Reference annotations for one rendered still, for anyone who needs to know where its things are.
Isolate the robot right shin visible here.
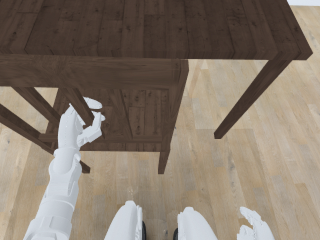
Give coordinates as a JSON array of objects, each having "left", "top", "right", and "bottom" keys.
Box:
[{"left": 178, "top": 207, "right": 194, "bottom": 240}]

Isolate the robot left hand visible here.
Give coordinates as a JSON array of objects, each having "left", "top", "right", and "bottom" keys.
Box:
[{"left": 58, "top": 97, "right": 106, "bottom": 151}]

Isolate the chair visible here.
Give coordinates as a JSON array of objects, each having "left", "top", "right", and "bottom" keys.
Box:
[{"left": 0, "top": 53, "right": 189, "bottom": 175}]

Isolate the robot right hand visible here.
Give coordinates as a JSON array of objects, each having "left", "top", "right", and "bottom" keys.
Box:
[{"left": 236, "top": 206, "right": 275, "bottom": 240}]

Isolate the robot left forearm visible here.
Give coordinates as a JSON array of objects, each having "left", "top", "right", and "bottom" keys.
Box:
[{"left": 23, "top": 147, "right": 82, "bottom": 240}]

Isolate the table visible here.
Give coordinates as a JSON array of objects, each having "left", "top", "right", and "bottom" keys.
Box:
[{"left": 0, "top": 0, "right": 313, "bottom": 139}]

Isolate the left robot thigh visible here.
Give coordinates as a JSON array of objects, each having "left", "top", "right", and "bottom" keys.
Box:
[{"left": 104, "top": 204, "right": 142, "bottom": 240}]

